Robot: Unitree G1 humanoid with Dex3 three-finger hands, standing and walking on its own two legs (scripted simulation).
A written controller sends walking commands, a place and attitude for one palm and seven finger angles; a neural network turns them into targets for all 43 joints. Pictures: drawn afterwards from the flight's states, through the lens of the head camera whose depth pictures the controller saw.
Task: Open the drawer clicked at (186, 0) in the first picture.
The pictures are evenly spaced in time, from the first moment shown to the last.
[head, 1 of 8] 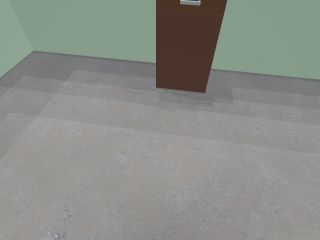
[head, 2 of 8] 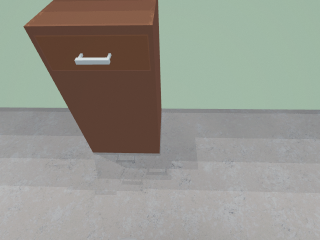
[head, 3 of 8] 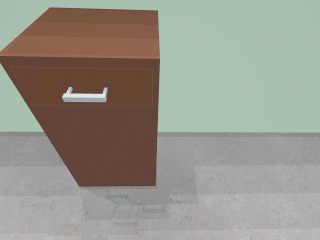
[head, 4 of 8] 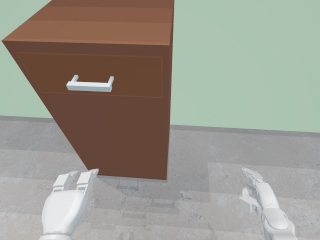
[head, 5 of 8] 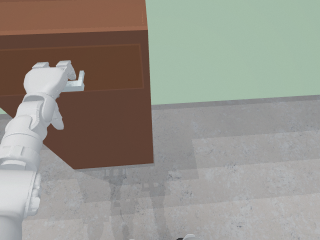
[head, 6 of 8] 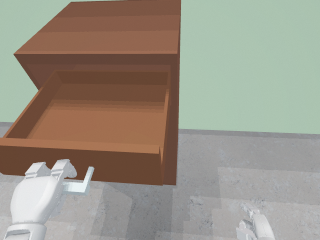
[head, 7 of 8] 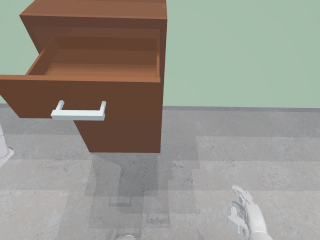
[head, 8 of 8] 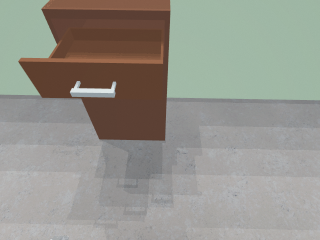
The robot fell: no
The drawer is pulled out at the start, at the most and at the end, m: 0.00 0.30 0.29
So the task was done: yes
